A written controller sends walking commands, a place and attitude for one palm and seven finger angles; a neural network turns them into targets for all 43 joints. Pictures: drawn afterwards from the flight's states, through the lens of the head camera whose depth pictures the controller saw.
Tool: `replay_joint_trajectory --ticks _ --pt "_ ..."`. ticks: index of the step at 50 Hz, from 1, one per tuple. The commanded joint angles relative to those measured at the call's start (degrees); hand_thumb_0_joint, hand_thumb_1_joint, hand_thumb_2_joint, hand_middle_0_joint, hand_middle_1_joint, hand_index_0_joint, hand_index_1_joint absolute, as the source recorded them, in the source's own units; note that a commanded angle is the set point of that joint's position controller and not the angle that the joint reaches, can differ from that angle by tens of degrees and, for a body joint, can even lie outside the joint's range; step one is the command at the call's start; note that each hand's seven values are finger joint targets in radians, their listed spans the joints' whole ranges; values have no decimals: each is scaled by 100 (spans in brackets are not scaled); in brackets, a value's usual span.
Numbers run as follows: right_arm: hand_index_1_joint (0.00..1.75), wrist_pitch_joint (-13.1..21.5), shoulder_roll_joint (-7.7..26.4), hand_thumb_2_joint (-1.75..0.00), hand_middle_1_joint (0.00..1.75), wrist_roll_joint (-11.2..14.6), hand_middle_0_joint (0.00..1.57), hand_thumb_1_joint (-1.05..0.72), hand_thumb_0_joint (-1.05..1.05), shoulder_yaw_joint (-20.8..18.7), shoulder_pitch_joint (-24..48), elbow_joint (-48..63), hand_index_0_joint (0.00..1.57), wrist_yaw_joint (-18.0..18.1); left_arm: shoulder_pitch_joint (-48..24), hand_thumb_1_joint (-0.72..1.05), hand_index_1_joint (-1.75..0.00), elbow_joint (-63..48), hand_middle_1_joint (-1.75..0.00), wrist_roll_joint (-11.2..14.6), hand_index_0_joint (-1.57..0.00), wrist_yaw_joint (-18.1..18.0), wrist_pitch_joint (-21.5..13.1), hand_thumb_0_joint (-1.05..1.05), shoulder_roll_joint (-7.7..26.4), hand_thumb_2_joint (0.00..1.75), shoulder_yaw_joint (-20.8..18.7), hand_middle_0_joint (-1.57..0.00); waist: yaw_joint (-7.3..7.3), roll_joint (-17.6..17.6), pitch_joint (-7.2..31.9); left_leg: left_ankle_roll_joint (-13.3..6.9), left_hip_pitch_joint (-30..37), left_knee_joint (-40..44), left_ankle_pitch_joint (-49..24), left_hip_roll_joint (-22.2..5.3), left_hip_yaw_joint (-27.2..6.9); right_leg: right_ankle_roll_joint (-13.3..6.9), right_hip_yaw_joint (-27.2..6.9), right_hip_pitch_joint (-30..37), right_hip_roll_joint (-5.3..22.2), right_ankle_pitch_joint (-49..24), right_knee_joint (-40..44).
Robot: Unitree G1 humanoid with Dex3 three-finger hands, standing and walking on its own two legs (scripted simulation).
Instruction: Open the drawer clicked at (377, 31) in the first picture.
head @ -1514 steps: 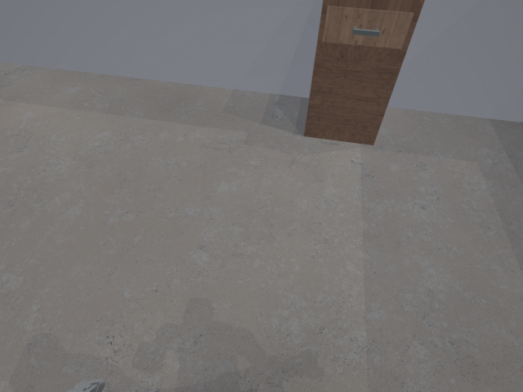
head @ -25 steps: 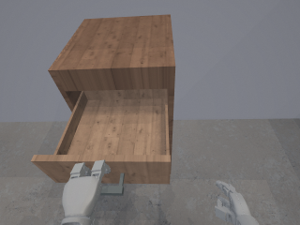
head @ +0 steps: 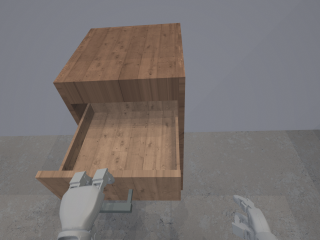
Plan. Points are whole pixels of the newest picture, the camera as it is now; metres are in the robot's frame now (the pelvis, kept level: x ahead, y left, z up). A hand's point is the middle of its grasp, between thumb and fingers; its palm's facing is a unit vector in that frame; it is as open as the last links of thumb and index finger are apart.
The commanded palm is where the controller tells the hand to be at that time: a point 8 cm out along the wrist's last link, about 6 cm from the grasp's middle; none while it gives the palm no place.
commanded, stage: lift the hand off the handle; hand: left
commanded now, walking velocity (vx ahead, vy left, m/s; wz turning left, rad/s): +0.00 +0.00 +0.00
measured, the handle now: (111, 200) +0.24 +0.18 -0.06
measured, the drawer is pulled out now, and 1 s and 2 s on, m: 0.29 0.29 0.29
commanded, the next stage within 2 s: draw the hand back to the body in 0.88 s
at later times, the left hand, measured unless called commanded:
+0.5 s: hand (94, 191) +0.22 +0.18 +0.05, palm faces +0.07 -0.18 -0.98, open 13.8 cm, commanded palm +0.18 +0.18 +0.12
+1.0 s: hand (91, 192) +0.21 +0.18 +0.07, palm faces +0.05 -0.21 -0.98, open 13.9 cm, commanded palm +0.18 +0.18 +0.14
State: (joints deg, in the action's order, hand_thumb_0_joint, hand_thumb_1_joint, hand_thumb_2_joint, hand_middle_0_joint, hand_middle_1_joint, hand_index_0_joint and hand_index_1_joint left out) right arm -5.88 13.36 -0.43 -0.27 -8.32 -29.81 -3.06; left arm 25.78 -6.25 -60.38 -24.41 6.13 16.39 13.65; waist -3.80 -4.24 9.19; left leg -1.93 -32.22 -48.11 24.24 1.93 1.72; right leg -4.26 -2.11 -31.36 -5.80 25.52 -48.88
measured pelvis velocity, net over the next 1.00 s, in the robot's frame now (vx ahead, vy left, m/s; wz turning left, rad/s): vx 0.02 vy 0.01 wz -0.02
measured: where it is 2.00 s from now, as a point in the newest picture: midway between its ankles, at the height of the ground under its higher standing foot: outside the picture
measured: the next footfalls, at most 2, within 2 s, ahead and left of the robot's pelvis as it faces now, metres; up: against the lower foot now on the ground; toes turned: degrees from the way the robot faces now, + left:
none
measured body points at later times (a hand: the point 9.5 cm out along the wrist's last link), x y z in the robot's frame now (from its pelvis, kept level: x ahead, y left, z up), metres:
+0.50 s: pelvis +0.01 +0.00 +0.01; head +0.01 -0.04 +0.46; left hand +0.21 +0.19 +0.11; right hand +0.23 -0.21 -0.08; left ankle +0.00 +0.10 -0.70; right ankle -0.01 -0.08 -0.70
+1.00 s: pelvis +0.02 +0.01 +0.02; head +0.01 -0.04 +0.46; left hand +0.20 +0.19 +0.12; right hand +0.24 -0.19 -0.06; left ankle +0.00 +0.10 -0.70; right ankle -0.01 -0.08 -0.70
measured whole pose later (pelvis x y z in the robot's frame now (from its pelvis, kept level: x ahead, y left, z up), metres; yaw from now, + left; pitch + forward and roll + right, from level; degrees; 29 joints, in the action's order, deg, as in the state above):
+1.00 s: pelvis +0.02 +0.01 +0.02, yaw -1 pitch +5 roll +0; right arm -5.8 13.0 0.6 1.1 -7.5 -28.5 -4.9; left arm 27.3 -18.9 -57.6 -14.3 8.0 18.2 13.6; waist -5.9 -5.4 8.0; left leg -2.2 -23.9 -41.0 22.6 1.5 2.1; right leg -4.0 -3.3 -22.8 -6.1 23.1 -40.8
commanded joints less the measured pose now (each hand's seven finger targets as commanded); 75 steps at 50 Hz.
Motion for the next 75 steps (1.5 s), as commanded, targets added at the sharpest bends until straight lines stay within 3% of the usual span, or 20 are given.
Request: replay_joint_trajectory --ticks 1,10,14,18,22,23,27,28,36,39,43,47,49,52,56,61,65,67,71,75 --pt "30 308 435 -90 30 42 20 -90 0 -170 927 976 20 44 -590 -50 -120 -1216 -120 31 -30 -191 -78 0 665 30 -519 -30 73 547 530 -43 852 561 -1191 -58 -240 81 -508 189 303 -1553 1156" --pt "30 343 412 -90 30 43 20 -90 0 -147 986 912 20 122 -1081 -50 -120 -1391 -120 75 -30 35 -63 0 753 30 -532 -30 94 658 433 -78 1081 698 -1192 -58 -230 116 -620 313 349 -1522 1425" --pt "30 372 414 -90 30 9 20 -90 0 -161 917 926 20 102 -1096 -50 -120 -1731 -120 72 -30 103 -104 0 758 30 -517 -30 9 288 713 -61 1324 734 -1439 -97 -207 77 -602 405 334 -1686 1393" --pt "30 366 403 -90 30 37 20 -90 0 -164 969 913 20 98 -1020 -50 -120 -1765 -120 133 -30 149 -100 0 795 30 -586 -30 66 350 463 -58 1351 795 -1467 -111 -219 60 -633 385 328 -1747 1467" --pt "30 345 420 -90 30 77 20 -90 0 -138 967 967 20 -6 -655 -50 -120 -1727 -120 153 -30 280 52 0 641 30 -430 -30 -64 369 711 -29 1393 853 -1791 -156 -216 74 -532 625 301 -2056 1362" --pt "30 337 387 -90 30 135 20 -90 0 -143 1030 990 20 -17 -517 -50 -120 -1689 -120 231 -30 317 86 0 580 30 -358 -30 -25 471 497 -38 1350 918 -1796 -149 -225 76 -503 656 323 -2132 1391" --pt "30 335 403 -90 30 147 20 -90 0 -80 1031 1056 20 -72 -162 -50 -120 -1873 -120 199 -30 438 124 0 849 30 -586 -30 -186 604 682 -19 1338 929 -2000 -129 -177 101 -600 958 317 -2525 1393" --pt "30 338 370 -90 30 172 20 -90 0 -72 1082 1050 20 -89 -217 -50 -120 -1992 -120 249 -30 462 105 0 722 30 -454 -30 -97 579 481 -34 1366 970 -2016 -129 -182 98 -568 923 361 -2611 1434" --pt "30 320 397 -90 30 126 20 -90 0 -83 1063 1102 20 -133 -238 -50 -120 -2472 -120 244 -30 498 78 0 965 30 -769 -30 -81 448 400 -23 1562 922 -2000 -172 -221 42 -713 784 315 -2393 1568" --pt "30 293 420 -90 30 89 20 -90 0 -100 1019 1098 20 -142 -455 -50 -120 -2559 -120 206 -30 599 131 0 788 30 -496 -30 -80 297 408 -33 1672 929 -1955 -209 -243 42 -605 600 293 -2072 1575" --pt "30 302 376 -90 30 155 20 -90 0 -63 1076 1106 20 -131 -300 -50 -120 -2359 -120 334 -30 762 119 0 661 30 -363 -30 -54 639 281 -62 1599 1010 -1902 -178 -233 95 -575 739 350 -2181 1628" --pt "30 314 387 -90 30 88 20 -90 0 -48 961 1164 20 -169 -246 -50 -120 -2536 -120 150 -30 757 66 0 876 30 -537 -30 -207 416 543 -32 1646 953 -2021 -205 -206 46 -599 782 317 -2164 1553" --pt "30 302 391 -90 30 90 20 -90 0 -61 967 1150 20 -188 -245 -50 -120 -2472 -120 162 -30 750 59 0 779 30 -463 -30 -166 445 393 -16 1582 959 -1961 -216 -219 40 -564 688 296 -2067 1559" --pt "30 309 381 -90 30 82 20 -90 0 -50 980 1188 20 -166 -134 -50 -120 -2716 -120 131 -30 636 56 0 1162 30 -934 -30 -261 359 572 -8 1623 924 -2039 -212 -207 9 -695 834 290 -2211 1564" --pt "30 327 400 -90 30 162 20 -90 0 -24 1155 1132 20 -124 40 -50 -120 -2686 -120 376 -30 621 62 0 1292 30 -1238 -30 -192 354 426 1 1609 1041 -2071 -171 -252 28 -767 1057 352 -2606 1656" --pt "30 306 449 -90 30 182 20 -90 0 -46 1180 1148 20 -74 97 -50 -120 -2857 -120 639 -30 903 58 0 1207 30 -1107 -30 -81 501 193 -62 1687 1132 -1935 -174 -269 106 -676 954 403 -2363 1855" --pt "30 301 463 -90 30 113 20 -90 0 -56 1004 1153 20 -38 36 -50 -120 -3079 -120 570 -30 1039 -120 0 1303 30 -1126 -30 -119 322 175 -70 1844 1181 -1818 -211 -261 82 -592 765 402 -1904 1920" --pt "30 307 473 -90 30 83 20 -90 0 -40 947 1170 20 -18 181 -50 -120 -3052 -120 529 -30 1037 -173 0 1584 30 -1438 -30 -233 328 270 -67 1819 1167 -1787 -216 -247 78 -588 828 390 -1794 1939" --pt "30 312 495 -90 30 148 20 -90 0 -36 1122 1117 20 30 185 -50 -120 -2967 -120 643 -30 972 -244 0 1788 30 -1865 -30 -217 314 109 -31 1841 1273 -1762 -189 -306 52 -698 951 400 -1947 2024" --pt "30 283 509 -90 30 162 20 -90 0 -64 1047 1143 20 49 179 -50 -120 -3113 -120 811 -30 1077 -214 0 1597 30 -1667 -30 -166 162 112 -30 1926 1365 -1882 -236 -306 96 -481 944 427 -1946 2010"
